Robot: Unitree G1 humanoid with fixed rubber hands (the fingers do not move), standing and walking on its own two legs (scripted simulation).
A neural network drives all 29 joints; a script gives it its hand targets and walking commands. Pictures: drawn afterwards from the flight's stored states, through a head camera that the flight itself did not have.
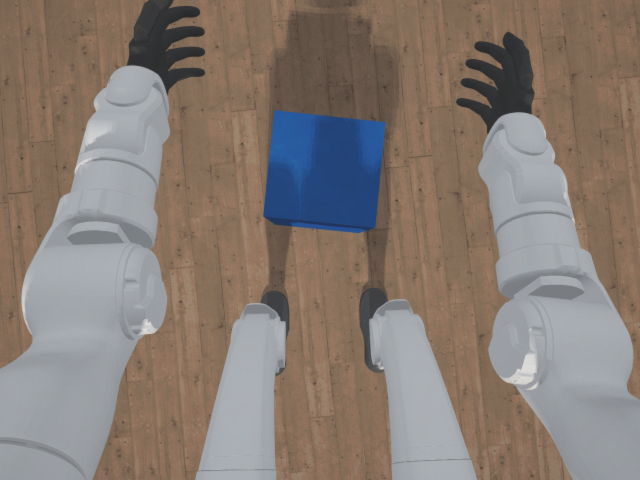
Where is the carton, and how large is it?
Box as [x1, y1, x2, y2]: [263, 110, 385, 232]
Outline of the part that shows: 274,110 263,216 275,224 352,232 360,232 374,227 385,122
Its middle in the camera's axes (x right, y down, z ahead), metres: +0.00 -0.13 +0.85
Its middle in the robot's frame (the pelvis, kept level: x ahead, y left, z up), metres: +0.49 -0.01 -0.51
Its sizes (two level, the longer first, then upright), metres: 0.210 0.200 0.250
